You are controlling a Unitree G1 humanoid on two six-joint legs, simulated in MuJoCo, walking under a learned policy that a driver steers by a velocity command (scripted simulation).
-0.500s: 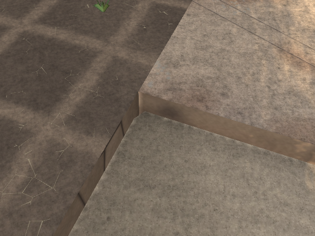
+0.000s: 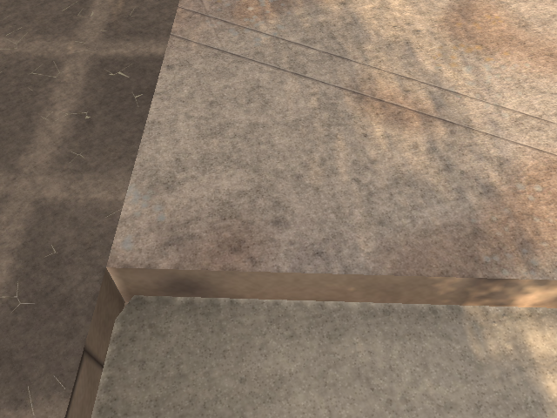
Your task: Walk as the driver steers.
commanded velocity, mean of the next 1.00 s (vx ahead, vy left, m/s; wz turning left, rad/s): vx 0.44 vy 0.00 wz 0.14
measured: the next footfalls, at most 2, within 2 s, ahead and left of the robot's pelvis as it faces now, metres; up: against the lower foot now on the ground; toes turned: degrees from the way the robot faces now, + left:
left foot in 0.44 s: +0.42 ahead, +0.11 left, +0.00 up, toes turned +0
right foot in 1.08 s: +0.84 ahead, -0.03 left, +0.14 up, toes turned +13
